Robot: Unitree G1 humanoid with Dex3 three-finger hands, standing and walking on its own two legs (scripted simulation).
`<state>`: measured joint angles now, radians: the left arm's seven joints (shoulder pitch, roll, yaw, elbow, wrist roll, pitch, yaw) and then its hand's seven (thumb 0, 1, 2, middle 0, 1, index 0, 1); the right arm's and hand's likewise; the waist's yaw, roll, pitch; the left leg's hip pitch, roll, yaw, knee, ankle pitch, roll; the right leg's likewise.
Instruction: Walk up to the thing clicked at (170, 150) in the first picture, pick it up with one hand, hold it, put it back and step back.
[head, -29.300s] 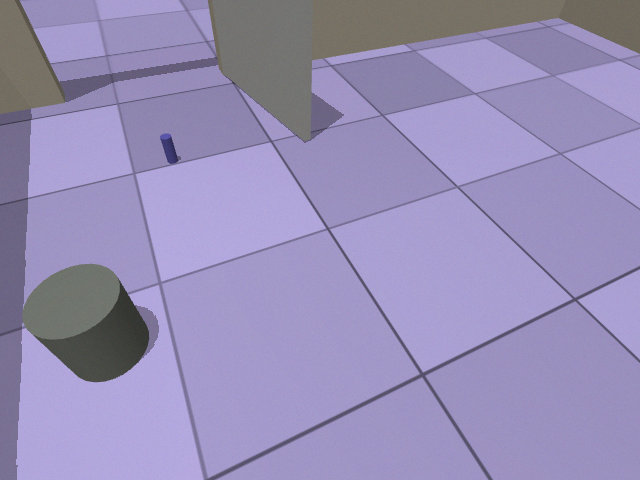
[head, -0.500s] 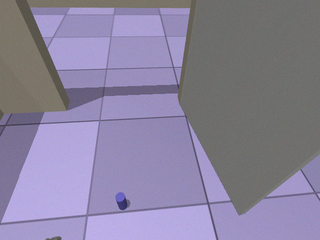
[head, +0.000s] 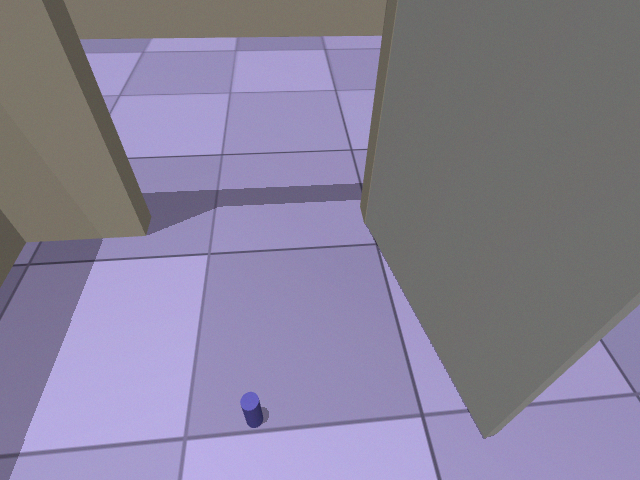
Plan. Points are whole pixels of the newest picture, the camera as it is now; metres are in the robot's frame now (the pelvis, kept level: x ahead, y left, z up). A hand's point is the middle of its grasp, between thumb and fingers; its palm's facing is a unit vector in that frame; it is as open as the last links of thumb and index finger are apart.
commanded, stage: stand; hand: left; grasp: from the side
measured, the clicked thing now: (252, 410) +0.45 +0.19 -0.71
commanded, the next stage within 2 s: step back in 1.32 s
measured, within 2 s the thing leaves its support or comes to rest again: neither
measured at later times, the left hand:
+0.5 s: hand out of the picture +0.06 +0.24 -0.16, palm faces -0.03 -0.94 -0.34, open 7.3 cm
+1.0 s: hand out of the picture +0.10 +0.24 -0.16, palm faces -0.03 -0.94 -0.34, open 7.3 cm
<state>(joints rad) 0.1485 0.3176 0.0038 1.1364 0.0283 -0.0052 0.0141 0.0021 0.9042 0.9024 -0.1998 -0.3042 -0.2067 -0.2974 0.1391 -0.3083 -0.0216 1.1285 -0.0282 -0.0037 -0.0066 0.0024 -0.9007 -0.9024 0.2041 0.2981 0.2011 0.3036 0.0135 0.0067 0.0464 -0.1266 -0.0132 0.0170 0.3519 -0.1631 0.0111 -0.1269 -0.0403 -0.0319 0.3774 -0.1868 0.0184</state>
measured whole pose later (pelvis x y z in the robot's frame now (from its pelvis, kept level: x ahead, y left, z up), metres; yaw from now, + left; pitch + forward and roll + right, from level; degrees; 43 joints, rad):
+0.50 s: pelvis +0.00 -0.01 +0.00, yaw +0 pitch -3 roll +0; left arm 0.13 0.32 0.00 1.17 0.02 -0.01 0.01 0.00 0.90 0.90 -0.20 -0.30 -0.21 -0.30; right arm 0.13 -0.33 -0.01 1.16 -0.02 0.00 0.00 0.00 -0.90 -0.90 0.20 0.30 0.20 0.30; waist 0.00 0.01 0.05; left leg -0.12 0.00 0.02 0.32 -0.15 0.00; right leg -0.12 -0.02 -0.03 0.34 -0.17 0.01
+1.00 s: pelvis +0.03 -0.01 +0.00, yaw -1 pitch -2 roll +0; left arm 0.09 0.33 0.00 1.16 0.02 -0.01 0.01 0.00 0.90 0.90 -0.20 -0.30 -0.21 -0.30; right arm 0.10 -0.34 -0.01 1.16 -0.01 -0.01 0.00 0.00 -0.90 -0.90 0.20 0.30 0.20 0.30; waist 0.00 0.01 0.04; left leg -0.10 0.01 0.02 0.30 -0.17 0.00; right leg -0.09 -0.02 -0.03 0.31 -0.19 0.01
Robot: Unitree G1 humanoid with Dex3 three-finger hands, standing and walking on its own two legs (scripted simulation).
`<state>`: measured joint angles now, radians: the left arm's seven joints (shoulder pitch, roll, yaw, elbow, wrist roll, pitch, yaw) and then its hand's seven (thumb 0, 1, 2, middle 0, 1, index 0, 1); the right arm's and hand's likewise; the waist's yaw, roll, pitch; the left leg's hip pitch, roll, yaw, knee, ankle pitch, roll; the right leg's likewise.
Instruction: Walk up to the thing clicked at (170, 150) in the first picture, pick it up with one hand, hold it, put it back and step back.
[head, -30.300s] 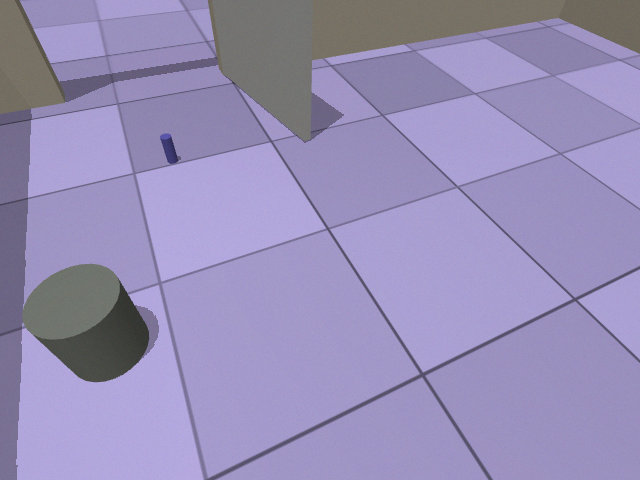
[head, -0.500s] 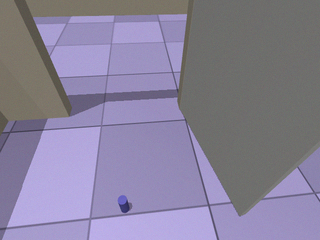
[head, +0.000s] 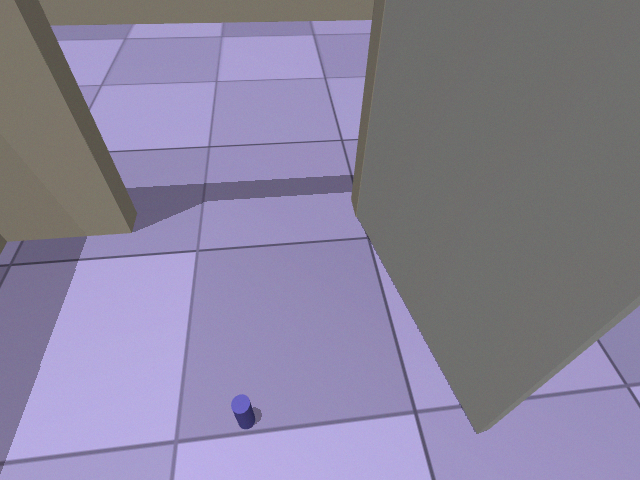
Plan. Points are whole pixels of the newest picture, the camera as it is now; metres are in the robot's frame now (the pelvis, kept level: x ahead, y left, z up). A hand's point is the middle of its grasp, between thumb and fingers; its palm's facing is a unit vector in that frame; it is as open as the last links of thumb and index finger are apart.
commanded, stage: stand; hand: left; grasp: from the side
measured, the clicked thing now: (243, 412) +0.42 +0.20 -0.71
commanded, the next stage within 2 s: step back in 0.32 s
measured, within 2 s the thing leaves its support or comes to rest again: neither
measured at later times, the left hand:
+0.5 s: hand out of the picture +0.08 +0.27 -0.16, palm faces -0.01 -0.93 -0.38, open 7.3 cm
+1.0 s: hand out of the picture +0.02 +0.30 -0.18, palm faces -0.12 -0.92 -0.37, open 7.3 cm
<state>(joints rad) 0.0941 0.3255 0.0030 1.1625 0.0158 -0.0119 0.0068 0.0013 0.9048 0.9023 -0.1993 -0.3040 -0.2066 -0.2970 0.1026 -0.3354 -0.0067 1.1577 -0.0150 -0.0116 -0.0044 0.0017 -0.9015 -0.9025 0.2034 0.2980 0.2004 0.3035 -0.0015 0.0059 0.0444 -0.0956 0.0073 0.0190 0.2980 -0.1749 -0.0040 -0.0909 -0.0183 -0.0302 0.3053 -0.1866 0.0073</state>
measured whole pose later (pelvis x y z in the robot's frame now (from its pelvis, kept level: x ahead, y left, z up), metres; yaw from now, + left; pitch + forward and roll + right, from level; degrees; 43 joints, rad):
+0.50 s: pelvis -0.03 +0.00 -0.01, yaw +0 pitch -1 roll +0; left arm 0.07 0.37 0.05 1.04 0.00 0.02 0.01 0.00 0.90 0.90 -0.20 -0.30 -0.21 -0.30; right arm 0.05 -0.37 -0.04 1.05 0.00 0.03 0.01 0.00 -0.90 -0.90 0.20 0.30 0.20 0.30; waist -0.01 0.01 0.14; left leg -0.23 0.02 0.02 0.48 -0.23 0.01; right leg -0.22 -0.01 -0.03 0.46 -0.23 0.00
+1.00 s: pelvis -0.12 +0.04 -0.02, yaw -4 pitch -1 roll -1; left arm 0.09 0.39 0.06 0.87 0.02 0.06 0.02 0.00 0.90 0.90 -0.20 -0.30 -0.21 -0.30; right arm 0.15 -0.35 -0.06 0.88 -0.02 0.02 -0.02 0.00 -0.90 -0.90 0.21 0.30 0.20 0.30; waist -0.03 -0.03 0.21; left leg -0.34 -0.01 0.03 0.61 -0.25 0.06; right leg -0.39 0.08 0.15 1.02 -0.50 0.02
